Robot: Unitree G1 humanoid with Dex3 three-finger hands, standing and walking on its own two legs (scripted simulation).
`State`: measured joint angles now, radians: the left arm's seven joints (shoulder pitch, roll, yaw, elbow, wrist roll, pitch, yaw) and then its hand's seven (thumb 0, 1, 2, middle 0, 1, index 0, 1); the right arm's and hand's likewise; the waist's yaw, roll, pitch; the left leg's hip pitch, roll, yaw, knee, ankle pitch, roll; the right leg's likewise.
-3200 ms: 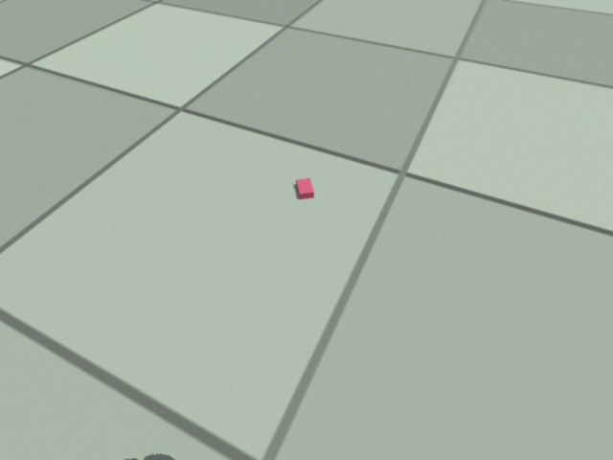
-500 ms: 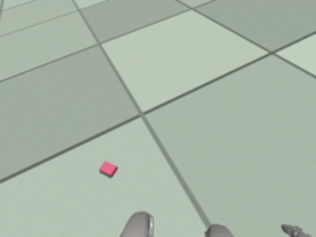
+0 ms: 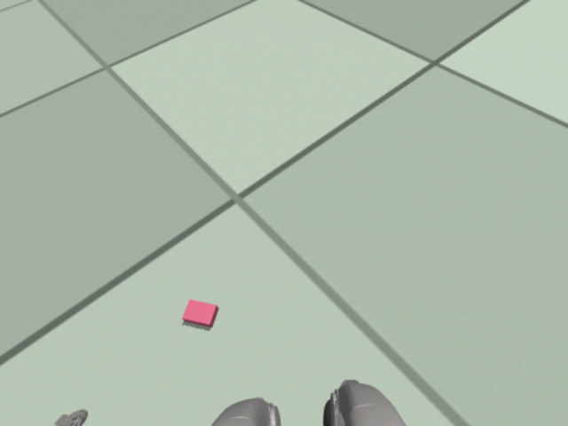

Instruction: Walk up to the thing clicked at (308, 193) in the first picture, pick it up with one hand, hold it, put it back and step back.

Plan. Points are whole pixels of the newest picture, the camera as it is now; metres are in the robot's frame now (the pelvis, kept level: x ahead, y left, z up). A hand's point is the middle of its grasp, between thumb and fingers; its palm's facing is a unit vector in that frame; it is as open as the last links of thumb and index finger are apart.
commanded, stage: walk up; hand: left
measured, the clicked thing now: (200, 313) +0.51 +0.34 -0.71
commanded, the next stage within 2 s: none
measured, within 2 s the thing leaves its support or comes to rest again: neither
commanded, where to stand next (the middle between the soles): +0.07 +0.20 m, yaw -13 degrees
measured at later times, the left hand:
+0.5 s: hand out of the picture +0.07 +0.58 -0.13, palm faces -0.11 -0.80 -0.59, open 7.4 cm
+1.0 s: hand (33, 374) +0.22 +0.44 -0.13, palm faces -0.35 -0.87 -0.35, open 7.4 cm
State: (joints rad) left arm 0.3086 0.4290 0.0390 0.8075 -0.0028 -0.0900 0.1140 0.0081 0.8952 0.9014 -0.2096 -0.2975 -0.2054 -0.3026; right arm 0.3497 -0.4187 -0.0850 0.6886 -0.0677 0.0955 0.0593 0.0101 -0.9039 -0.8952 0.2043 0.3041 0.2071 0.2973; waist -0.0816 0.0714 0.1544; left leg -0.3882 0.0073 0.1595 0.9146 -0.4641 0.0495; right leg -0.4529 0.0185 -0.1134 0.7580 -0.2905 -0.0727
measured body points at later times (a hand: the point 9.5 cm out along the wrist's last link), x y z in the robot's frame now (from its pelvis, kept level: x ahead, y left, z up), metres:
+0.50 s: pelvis -0.02 +0.25 -0.01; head +0.00 +0.24 +0.44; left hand +0.08 +0.62 -0.09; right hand -0.01 -0.08 -0.12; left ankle -0.01 +0.36 -0.70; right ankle +0.02 +0.09 -0.64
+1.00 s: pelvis +0.01 +0.25 +0.02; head +0.06 +0.24 +0.46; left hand +0.24 +0.48 -0.10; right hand -0.06 -0.08 -0.09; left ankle -0.01 +0.37 -0.69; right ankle +0.02 +0.13 -0.70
